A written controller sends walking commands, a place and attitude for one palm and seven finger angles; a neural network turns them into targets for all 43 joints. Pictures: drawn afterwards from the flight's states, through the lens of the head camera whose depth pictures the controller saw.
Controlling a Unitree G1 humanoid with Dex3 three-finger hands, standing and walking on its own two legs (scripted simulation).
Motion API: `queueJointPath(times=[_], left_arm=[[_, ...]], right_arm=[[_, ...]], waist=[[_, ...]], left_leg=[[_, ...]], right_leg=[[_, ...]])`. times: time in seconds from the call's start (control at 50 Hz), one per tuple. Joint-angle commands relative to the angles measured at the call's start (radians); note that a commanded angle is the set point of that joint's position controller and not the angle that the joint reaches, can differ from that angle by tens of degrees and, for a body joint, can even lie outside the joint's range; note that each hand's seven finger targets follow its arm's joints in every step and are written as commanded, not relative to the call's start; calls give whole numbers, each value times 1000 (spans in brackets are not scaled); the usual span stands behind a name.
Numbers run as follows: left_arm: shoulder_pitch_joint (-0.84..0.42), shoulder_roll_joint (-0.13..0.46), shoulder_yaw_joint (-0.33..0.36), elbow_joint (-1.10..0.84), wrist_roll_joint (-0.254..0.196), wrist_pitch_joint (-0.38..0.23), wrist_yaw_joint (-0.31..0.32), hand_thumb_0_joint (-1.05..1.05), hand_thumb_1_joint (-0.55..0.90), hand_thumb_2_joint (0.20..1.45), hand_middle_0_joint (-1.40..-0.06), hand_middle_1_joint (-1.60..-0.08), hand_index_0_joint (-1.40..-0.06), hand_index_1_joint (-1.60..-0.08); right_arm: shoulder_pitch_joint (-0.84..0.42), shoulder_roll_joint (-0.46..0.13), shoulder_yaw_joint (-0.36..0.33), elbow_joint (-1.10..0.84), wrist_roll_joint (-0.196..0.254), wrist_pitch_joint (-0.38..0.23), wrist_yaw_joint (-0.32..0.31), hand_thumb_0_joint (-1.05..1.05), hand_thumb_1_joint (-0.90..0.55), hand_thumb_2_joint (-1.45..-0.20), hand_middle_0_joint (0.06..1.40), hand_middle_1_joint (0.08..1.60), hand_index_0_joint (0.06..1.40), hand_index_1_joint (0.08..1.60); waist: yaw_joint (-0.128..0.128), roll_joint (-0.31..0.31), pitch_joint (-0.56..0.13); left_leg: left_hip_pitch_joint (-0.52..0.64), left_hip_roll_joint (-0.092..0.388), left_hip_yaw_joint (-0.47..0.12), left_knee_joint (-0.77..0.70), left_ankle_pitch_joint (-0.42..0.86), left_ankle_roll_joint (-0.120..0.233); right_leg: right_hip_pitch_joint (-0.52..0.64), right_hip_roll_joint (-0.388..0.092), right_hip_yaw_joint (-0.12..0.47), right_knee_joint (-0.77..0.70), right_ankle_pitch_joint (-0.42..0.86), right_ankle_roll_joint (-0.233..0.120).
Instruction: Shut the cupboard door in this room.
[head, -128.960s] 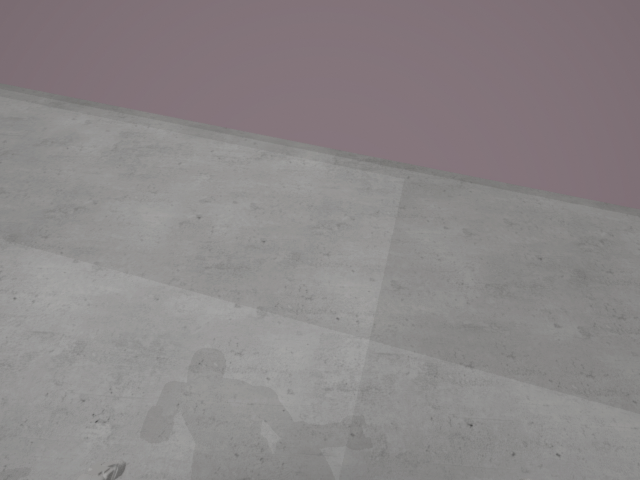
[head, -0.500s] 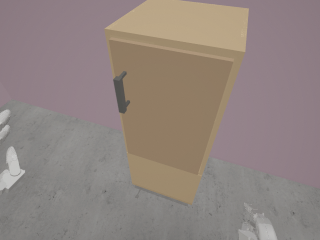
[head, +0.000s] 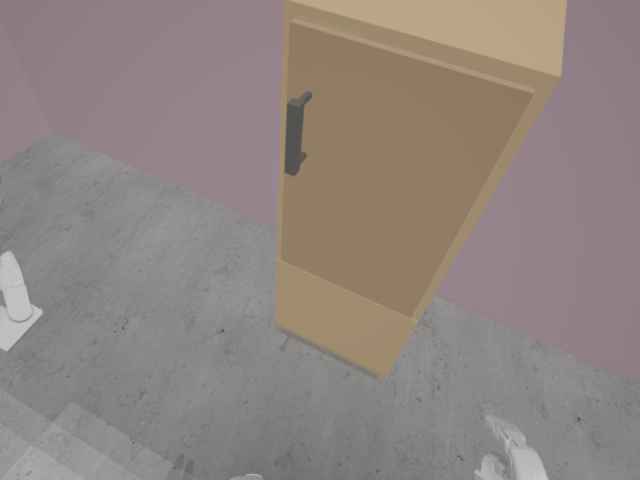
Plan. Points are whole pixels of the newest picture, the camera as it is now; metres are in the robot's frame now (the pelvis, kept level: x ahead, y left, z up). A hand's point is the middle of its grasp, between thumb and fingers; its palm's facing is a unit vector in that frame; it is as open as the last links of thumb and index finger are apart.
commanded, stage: step back with the hand held close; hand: left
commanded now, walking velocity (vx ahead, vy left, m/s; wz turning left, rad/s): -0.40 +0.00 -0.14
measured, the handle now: (299, 134) +0.65 +0.08 +0.08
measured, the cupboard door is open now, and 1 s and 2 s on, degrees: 0 0 0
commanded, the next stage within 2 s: stop stepping back and stand still in 0.22 s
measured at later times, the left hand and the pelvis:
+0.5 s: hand out of the picture +0.09 +0.23 +0.20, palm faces +0.20 -0.81 -0.56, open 7.4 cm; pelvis -0.11 +0.00 +0.00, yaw -9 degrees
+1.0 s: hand out of the picture +0.11 +0.27 +0.22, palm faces +0.21 -0.79 -0.57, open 7.4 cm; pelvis -0.13 +0.05 +0.01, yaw -14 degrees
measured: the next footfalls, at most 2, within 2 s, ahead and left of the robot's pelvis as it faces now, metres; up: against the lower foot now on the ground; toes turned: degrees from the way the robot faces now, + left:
right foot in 0.28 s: -0.17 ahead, -0.12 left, +0.00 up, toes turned -7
left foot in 0.62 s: +0.01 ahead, +0.17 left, +0.00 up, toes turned -11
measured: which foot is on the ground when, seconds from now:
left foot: down 0.00-0.48, up 0.50-0.60, down 0.62-1.00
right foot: up 0.00-0.26, down 0.28-0.68, up 0.70-0.92, down 0.94-1.00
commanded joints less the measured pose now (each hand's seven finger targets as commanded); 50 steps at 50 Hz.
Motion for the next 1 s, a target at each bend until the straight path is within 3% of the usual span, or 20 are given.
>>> queueJointPath(times=[0.0,0.06,0.14,0.22,0.28,0.32,0.36,0.42,0.46,0.54,0.6,0.64,0.66,0.68,0.74,0.8,0.86,0.9,0.94,0.98], left_arm=[[-51,193,188,-231,5,-81,14,0,900,900,-200,-300,-200,-300],[-53,147,141,-257,-14,-87,-1,0,900,900,-200,-300,-200,-300],[-78,94,55,-228,-21,-82,-18,0,900,900,-200,-300,-200,-300],[-67,165,112,-235,-24,-83,-29,0,900,900,-200,-300,-200,-300],[-3,216,171,-302,-45,-97,-47,0,900,900,-200,-300,-200,-300],[109,300,267,-337,-58,-103,-43,0,900,900,-200,-300,-200,-300],[187,281,264,-328,-82,-82,-34,0,900,900,-200,-300,-200,-300],[231,292,299,-228,-84,-32,-7,0,900,900,-200,-300,-200,-300],[106,209,199,-141,-59,-5,9,0,900,900,-200,-300,-200,-300],[-226,137,30,82,-13,4,22,0,900,900,-200,-300,-200,-300],[-373,105,-50,121,6,8,6,0,900,900,-200,-300,-200,-300],[-368,127,-30,-17,1,-26,6,0,900,900,-200,-300,-200,-300],[-360,130,-16,-125,-3,-44,4,0,900,900,-200,-300,-200,-300],[-345,160,17,-230,0,-57,4,0,900,900,-200,-300,-200,-300],[-51,245,148,-469,-29,-83,6,0,900,900,-200,-300,-200,-300],[205,239,190,-478,-38,-66,5,0,900,900,-200,-300,-200,-300],[256,215,196,-265,-54,-20,6,0,900,900,-200,-300,-200,-300],[158,201,195,-105,-54,14,8,0,900,900,-200,-300,-200,-300],[45,196,169,4,-57,32,13,0,900,900,-200,-300,-200,-300],[7,134,97,103,-49,51,9,0,900,900,-200,-300,-200,-300]], right_arm=[[-80,-137,-66,-149,-16,-96,-4,0,-900,-900,200,300,200,300],[-76,-128,-65,-125,-16,-121,11,0,-900,-900,200,300,200,300],[-61,-120,-45,-83,-18,-159,23,0,-900,-900,200,300,200,300],[-69,-133,-49,-60,-27,-163,27,0,-900,-900,200,300,200,300],[-105,-118,-43,-104,-13,-140,32,0,-900,-900,200,300,200,300],[-98,-88,-42,-139,-7,-116,33,0,-900,-900,200,300,200,300],[-94,-72,-30,-183,29,-97,24,0,-900,-900,200,300,200,300],[-106,-98,-23,-168,7,-74,0,0,-900,-900,200,300,200,300],[-79,-101,-20,-135,2,-64,-12,0,-900,-900,200,300,200,300],[-51,-153,-29,-95,11,-91,-34,0,-900,-900,200,300,200,300],[-49,-171,-28,-94,16,-109,-44,0,-900,-900,200,300,200,300],[-62,-167,-25,-102,15,-136,-43,0,-900,-900,200,300,200,300],[-59,-157,-20,-107,10,-151,-34,0,-900,-900,200,300,200,300],[-61,-144,-21,-115,0,-170,-21,0,-900,-900,200,300,200,300],[-44,-111,-33,-132,-21,-212,16,0,-900,-900,200,300,200,300],[-41,-90,-18,-142,-25,-200,37,0,-900,-900,200,300,200,300],[-30,-87,-10,-127,-29,-141,18,0,-900,-900,200,300,200,300],[-21,-92,-16,-114,-27,-90,2,0,-900,-900,200,300,200,300],[-16,-100,-8,-98,-16,-64,-1,0,-900,-900,200,300,200,300],[-34,-107,-9,-108,18,-66,6,0,-900,-900,200,300,200,300]], waist=[[4,297,-137],[9,208,-138],[-2,291,-158],[17,313,-275],[29,245,-366],[34,91,-446],[13,-64,-374],[-8,81,-163],[-30,73,9],[-61,-154,260],[-49,13,327],[-37,314,227],[-34,409,147],[-24,428,82],[21,303,-213],[25,401,-287],[-2,307,-206],[-20,143,-107],[-25,-33,-13],[-16,-174,27]], left_leg=[[-280,376,-306,-449,-335,139],[-43,327,-217,-350,-36,100],[208,296,-199,-337,179,64],[368,279,-175,-279,415,39],[377,215,-71,-220,406,2],[383,126,26,-111,332,-34],[290,60,45,-22,91,-48],[233,52,-5,39,-59,-61],[185,52,-38,84,-91,-61],[159,98,-103,184,-148,-32],[78,84,-136,-128,-235,-8],[20,165,-368,-466,-522,1],[-10,210,-504,-607,-674,-14],[13,237,-543,-651,-700,-43],[211,232,-396,-585,-478,-48],[251,159,-179,-478,-251,-39],[105,120,-100,-425,-258,-71],[4,94,-59,-224,-268,-61],[13,80,-32,65,-110,-60],[-83,69,-66,165,-104,-43]], right_leg=[[299,56,19,377,-157,-1],[153,40,-14,214,-227,-3],[84,56,-57,-40,-235,4],[146,61,-58,-265,-75,1],[226,41,-67,-313,123,4],[250,-70,-3,-301,331,-21],[222,-174,50,-278,382,-38],[-3,-210,149,-391,-201,-134],[-125,-223,181,-466,-424,-160],[-321,-243,146,-496,-555,-137],[-186,-100,12,-305,-432,-78],[6,20,-53,-77,-310,-36],[98,66,-44,55,-286,-27],[118,71,-23,130,-280,-28],[207,74,-43,112,-245,-40],[307,76,-123,-130,-199,-47],[432,56,-143,-311,-165,-68],[368,-72,14,-390,-243,-126],[171,-287,222,-506,-308,-216],[204,-284,220,-466,-158,-216]])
